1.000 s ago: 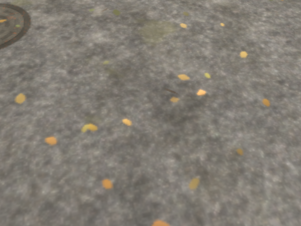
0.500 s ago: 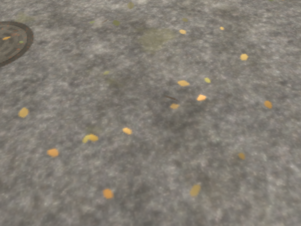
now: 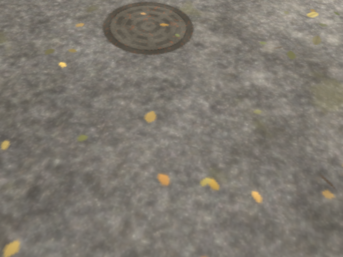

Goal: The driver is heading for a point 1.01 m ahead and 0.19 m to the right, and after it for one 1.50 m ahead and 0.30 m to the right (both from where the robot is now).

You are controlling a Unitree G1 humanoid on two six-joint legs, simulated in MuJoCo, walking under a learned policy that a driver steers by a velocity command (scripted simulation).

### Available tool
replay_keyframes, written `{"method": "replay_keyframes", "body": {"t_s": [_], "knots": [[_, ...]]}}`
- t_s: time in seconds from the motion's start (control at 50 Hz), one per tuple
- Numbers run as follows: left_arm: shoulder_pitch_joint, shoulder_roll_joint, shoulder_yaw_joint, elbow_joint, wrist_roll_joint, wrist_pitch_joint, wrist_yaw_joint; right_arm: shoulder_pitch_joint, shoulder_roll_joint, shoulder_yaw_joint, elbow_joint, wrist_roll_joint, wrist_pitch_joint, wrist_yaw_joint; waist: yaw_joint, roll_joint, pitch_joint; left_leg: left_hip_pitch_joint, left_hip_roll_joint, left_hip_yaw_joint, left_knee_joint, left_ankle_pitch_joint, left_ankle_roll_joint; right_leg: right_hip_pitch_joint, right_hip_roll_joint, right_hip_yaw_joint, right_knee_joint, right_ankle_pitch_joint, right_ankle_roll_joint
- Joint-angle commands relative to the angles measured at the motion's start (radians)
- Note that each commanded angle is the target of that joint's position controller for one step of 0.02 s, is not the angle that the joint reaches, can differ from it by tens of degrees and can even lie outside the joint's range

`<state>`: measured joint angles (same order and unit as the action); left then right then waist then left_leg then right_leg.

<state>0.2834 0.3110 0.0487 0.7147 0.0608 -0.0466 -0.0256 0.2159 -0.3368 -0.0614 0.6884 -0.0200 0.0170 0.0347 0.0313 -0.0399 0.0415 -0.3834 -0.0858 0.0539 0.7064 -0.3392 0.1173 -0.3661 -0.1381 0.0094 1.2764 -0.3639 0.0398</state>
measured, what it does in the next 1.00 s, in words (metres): walks ahead: right foot, then left foot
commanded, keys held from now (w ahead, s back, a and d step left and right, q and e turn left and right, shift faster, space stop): w+q+shift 0.16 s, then w+shift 0.06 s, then w+e+shift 0.78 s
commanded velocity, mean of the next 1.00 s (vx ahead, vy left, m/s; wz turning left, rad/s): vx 0.97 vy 0.00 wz -0.17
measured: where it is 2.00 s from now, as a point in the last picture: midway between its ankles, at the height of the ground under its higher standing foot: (217, 54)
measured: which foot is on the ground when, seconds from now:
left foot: down 0.00-0.34, up 0.36-0.74, down 0.76-1.00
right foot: up 0.00-0.34, down 0.36-0.78, up 0.80-1.00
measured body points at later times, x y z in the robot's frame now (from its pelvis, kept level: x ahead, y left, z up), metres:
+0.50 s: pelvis +0.45 +0.04 +0.01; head +0.47 +0.06 +0.46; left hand +0.43 +0.34 -0.11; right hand +0.63 -0.19 -0.09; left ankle +0.30 +0.11 -0.60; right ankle +0.50 -0.02 -0.71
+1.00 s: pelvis +0.91 +0.14 +0.02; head +0.93 +0.14 +0.47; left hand +1.15 +0.39 -0.07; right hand +0.85 -0.16 -0.09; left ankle +0.84 +0.28 -0.71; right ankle +0.93 +0.04 -0.62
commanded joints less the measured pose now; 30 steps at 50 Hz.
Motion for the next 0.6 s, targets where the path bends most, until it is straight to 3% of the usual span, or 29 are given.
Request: {"method": "replay_keyframes", "body": {"t_s": [0.02, 0.08, 0.12, 0.16, 0.22, 0.26, 0.3, 0.32, 0.34, 0.36, 0.38, 0.4, 0.42, 0.44, 0.46, 0.48, 0.5, 0.54, 0.6], "knots": [[-0.023, 0.12, 0.009, -0.107, 0.018, -0.018, 0.002, 0.076, -0.173, -0.045, -0.041, 0.005, -0.036, -0.021, -0.021, 0.118, -0.032, 0.266, 0.214, -0.507, -0.491, -0.136, 0.156, -0.346, -0.017, 0.04, -0.031, 0.091, 0.0], [-0.112, 0.1, -0.001, -0.119, 0.014, 0.016, -0.003, 0.13, -0.142, -0.034, -0.015, 0.015, -0.069, -0.015, -0.025, 0.054, 0.041, 0.176, 0.164, -0.461, -0.549, -0.024, 0.176, -0.357, -0.005, 0.01, -0.152, 0.139, 0.03], [-0.237, 0.084, -0.012, -0.16, 0.002, 0.015, -0.008, 0.189, -0.148, -0.037, 0.005, 0.013, -0.08, -0.016, -0.057, 0.04, 0.085, 0.182, 0.149, -0.458, -0.575, 0.103, 0.176, -0.398, 0.022, -0.012, -0.288, 0.21, 0.042], [-0.324, 0.065, -0.024, -0.178, -0.007, 0.008, -0.014, 0.226, -0.149, -0.041, 0.024, 0.015, -0.083, -0.019, -0.087, 0.052, 0.086, 0.22, 0.13, -0.442, -0.553, 0.255, 0.165, -0.388, 0.062, -0.019, -0.432, 0.302, 0.042], [-0.405, 0.038, -0.04, -0.199, -0.016, -0.007, -0.025, 0.284, -0.129, -0.032, 0.075, 0.029, -0.096, -0.03, -0.127, 0.094, 0.06, 0.3, 0.152, -0.417, -0.556, 0.561, 0.133, -0.296, 0.102, -0.055, -0.617, 0.448, -0.001], [-0.389, 0.037, -0.043, -0.187, -0.021, -0.017, -0.025, 0.268, -0.127, -0.024, 0.104, 0.034, -0.108, -0.038, -0.111, 0.09, 0.039, 0.354, 0.172, -0.356, -0.577, 0.729, 0.097, -0.169, 0.121, -0.08, -0.725, 0.515, -0.057], [-0.274, 0.089, -0.02, -0.146, -0.025, -0.016, -0.008, 0.259, -0.184, -0.032, 0.122, 0.019, -0.115, -0.041, -0.054, 0.131, -0.052, 0.46, 0.194, -0.305, -0.443, 1.146, 0.049, 0.001, 0.194, -0.111, -0.728, 0.394, -0.104], [-0.127, 0.132, -0.001, -0.105, -0.039, -0.014, 0.007, 0.25, -0.207, -0.038, 0.132, -0.008, -0.109, -0.043, 0.022, 0.162, -0.13, 0.499, 0.21, -0.285, -0.28, 1.318, 0.035, 0.12, 0.223, -0.108, -0.7, 0.291, -0.126], [0.101, 0.165, 0.019, -0.038, -0.049, -0.009, 0.026, 0.202, -0.206, -0.041, 0.134, -0.03, -0.097, -0.047, 0.147, 0.161, -0.214, 0.459, 0.199, -0.236, -0.021, 1.355, 0.025, 0.307, 0.222, -0.127, -0.721, 0.225, -0.147], [0.312, 0.208, 0.04, 0.019, -0.044, -0.005, 0.046, 0.166, -0.162, -0.03, 0.133, -0.043, -0.095, -0.052, 0.237, 0.115, -0.286, 0.28, 0.155, -0.198, 0.324, 1.149, 0.018, 0.544, 0.121, -0.018, -0.659, 0.04, -0.182], [0.333, 0.312, 0.069, 0.037, -0.013, -0.01, 0.046, 0.247, -0.011, 0.006, 0.08, 0.001, -0.105, -0.03, 0.13, -0.26, -0.345, -0.122, -0.068, -0.159, 0.801, 0.249, -0.054, 0.755, -0.133, 0.58, -0.782, -0.238, -0.36], [0.214, 0.227, 0.057, 0.038, -0.039, -0.003, 0.02, 0.241, -0.042, 0.019, 0.072, -0.015, -0.129, -0.022, 0.069, -0.258, -0.307, -0.294, -0.071, -0.192, 0.824, -0.039, -0.033, 0.72, -0.158, 0.964, -1.01, -0.279, -0.393], [0.099, 0.169, 0.051, 0.02, -0.044, -0.01, 0.008, 0.15, -0.074, 0.022, 0.062, -0.02, -0.132, -0.023, 0.037, -0.108, -0.171, -0.339, 0.019, -0.213, 0.795, 0.061, -0.026, 0.587, -0.141, 0.836, -1.013, -0.248, -0.398], [0.097, 0.119, 0.044, 0.036, -0.048, -0.015, 0.002, 0.062, -0.09, 0.028, 0.045, -0.034, -0.136, -0.019, 0.037, 0.039, -0.121, -0.312, 0.053, -0.207, 0.735, 0.083, -0.031, 0.472, -0.108, 0.723, -1.012, -0.158, -0.382], [0.115, 0.085, 0.033, 0.061, -0.044, -0.018, 0.004, 0.001, -0.082, 0.034, 0.02, -0.046, -0.133, -0.016, 0.019, 0.08, -0.058, -0.295, 0.082, -0.198, 0.659, 0.078, -0.041, 0.363, -0.062, 0.63, -1.024, -0.08, -0.356], [0.13, 0.056, 0.019, 0.094, -0.042, -0.022, 0.01, -0.027, -0.061, 0.042, -0.011, -0.06, -0.123, -0.012, -0.017, 0.071, -0.014, -0.272, 0.098, -0.191, 0.595, 0.062, -0.062, 0.267, -0.015, 0.565, -1.043, -0.025, -0.338], [0.141, 0.072, 0.021, 0.114, -0.045, -0.03, 0.014, -0.03, -0.04, 0.053, -0.025, -0.069, -0.112, -0.009, -0.043, 0.028, 0.016, -0.275, 0.115, -0.184, 0.541, 0.031, -0.081, 0.217, 0.007, 0.534, -1.056, 0.017, -0.346], [0.153, 0.105, 0.029, 0.122, -0.052, -0.045, 0.018, -0.076, -0.029, 0.07, -0.061, -0.073, -0.098, -0.004, -0.063, 0.014, 0.053, -0.289, 0.153, -0.16, 0.404, 0.0, -0.115, 0.127, 0.021, 0.489, -1.1, 0.048, -0.361], [0.116, 0.131, 0.047, 0.1, -0.051, -0.05, 0.019, -0.264, -0.006, 0.099, -0.139, -0.037, -0.103, 0.018, -0.031, 0.003, 0.102, -0.089, 0.148, -0.08, 0.047, 0.229, -0.153, -0.087, 0.088, 0.378, -1.198, 0.126, -0.312]]}}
